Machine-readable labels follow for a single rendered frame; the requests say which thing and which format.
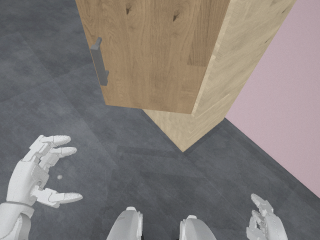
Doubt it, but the right robot thigh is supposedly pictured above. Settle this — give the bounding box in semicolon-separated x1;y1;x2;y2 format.
179;218;216;240

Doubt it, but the left robot hand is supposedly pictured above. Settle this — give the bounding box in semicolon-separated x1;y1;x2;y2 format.
6;135;83;208

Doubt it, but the left robot thigh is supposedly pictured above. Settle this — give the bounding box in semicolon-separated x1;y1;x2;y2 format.
106;210;143;240

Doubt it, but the robot thigh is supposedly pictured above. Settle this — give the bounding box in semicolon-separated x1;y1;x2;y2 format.
179;218;216;240
106;210;143;240

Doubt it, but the handle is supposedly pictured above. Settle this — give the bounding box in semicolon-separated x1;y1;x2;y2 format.
90;37;109;86

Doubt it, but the cupboard door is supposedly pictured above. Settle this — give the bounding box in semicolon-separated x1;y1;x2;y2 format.
75;0;231;114

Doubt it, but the right robot hand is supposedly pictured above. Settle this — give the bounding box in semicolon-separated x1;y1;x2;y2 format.
246;193;288;240

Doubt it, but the left robot forearm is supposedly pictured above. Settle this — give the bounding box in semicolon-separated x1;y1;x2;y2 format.
0;201;35;240

